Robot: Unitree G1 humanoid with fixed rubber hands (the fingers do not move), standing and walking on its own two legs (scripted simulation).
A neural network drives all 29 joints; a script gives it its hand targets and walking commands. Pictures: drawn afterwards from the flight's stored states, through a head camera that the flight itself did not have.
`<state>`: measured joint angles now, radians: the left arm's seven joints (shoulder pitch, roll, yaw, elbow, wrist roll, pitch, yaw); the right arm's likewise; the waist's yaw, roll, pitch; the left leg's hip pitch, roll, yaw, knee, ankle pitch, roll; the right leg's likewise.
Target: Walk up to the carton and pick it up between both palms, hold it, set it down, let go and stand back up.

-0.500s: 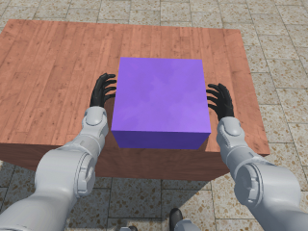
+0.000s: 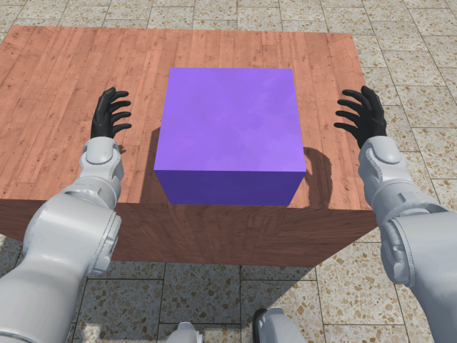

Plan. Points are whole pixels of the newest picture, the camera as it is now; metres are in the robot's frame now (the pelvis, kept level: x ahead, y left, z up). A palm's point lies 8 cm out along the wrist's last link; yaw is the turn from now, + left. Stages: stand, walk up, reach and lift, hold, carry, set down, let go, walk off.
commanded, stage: set down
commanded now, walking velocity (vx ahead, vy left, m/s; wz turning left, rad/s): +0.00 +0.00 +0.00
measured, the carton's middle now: (230, 137) +0.50 +0.00 +0.00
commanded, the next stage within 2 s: none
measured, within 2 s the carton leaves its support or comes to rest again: neither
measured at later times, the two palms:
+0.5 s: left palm (96, 103) +0.48 +0.21 +0.12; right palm (400, 99) +0.47 -0.26 +0.13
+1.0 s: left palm (88, 114) +0.44 +0.20 +0.14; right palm (426, 110) +0.43 -0.27 +0.15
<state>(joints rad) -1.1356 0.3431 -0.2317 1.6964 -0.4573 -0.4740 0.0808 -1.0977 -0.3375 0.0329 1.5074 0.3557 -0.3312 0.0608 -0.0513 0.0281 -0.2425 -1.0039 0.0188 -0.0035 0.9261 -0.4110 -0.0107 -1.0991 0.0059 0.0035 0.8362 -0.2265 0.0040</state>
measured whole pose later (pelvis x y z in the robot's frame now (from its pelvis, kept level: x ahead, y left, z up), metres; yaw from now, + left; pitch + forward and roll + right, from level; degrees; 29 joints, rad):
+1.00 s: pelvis -0.02 -0.01 +0.02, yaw +1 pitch +22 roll +1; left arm -1.08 0.37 -0.26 1.49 -0.47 -0.24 0.03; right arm -1.09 -0.42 0.10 1.42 0.47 -0.15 0.06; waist -0.05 0.01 -0.28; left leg -0.83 0.01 0.00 0.75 -0.30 -0.02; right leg -0.93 -0.01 0.00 0.68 -0.14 -0.01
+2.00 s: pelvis +0.00 -0.02 +0.04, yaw +1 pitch +14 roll +2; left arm -0.38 0.28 -0.11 1.15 -0.36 -0.50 0.00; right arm -0.34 -0.26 0.12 1.07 0.41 -0.43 -0.01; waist -0.05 0.00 -0.20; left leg -0.57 0.01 0.00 0.60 -0.28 -0.02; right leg -0.69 -0.01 0.00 0.59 -0.15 -0.02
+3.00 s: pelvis +0.03 +0.00 +0.07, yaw +0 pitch +2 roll +0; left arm 0.07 0.23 -0.05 0.66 -0.15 0.02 0.01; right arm 0.01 -0.20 0.11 0.87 0.13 -0.28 -0.02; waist -0.04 0.01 -0.02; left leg -0.16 0.02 0.00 0.40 -0.26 -0.02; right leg -0.29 0.00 0.00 0.39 -0.13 -0.01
